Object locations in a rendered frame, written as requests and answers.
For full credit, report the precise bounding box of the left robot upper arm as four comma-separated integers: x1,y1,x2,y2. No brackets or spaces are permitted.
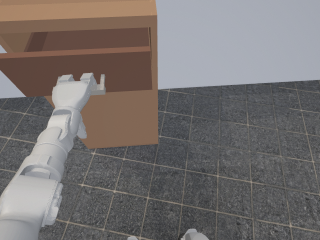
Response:
0,175,63,240

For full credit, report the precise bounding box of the left robot hand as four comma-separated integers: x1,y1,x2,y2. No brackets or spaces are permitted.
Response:
52,73,97,139

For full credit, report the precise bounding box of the handle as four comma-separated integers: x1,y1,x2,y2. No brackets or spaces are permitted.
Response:
52,74,106,96

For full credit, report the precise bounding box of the robot left forearm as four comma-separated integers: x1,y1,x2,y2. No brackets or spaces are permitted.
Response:
0,106,81,214

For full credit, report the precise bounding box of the cabinet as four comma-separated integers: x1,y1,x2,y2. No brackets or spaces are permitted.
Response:
0,0,159,149

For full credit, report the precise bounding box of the drawer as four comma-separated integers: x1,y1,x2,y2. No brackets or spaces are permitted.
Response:
0,27,153,97

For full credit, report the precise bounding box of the right robot shin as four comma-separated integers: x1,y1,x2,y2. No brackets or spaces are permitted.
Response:
184,228,197,236

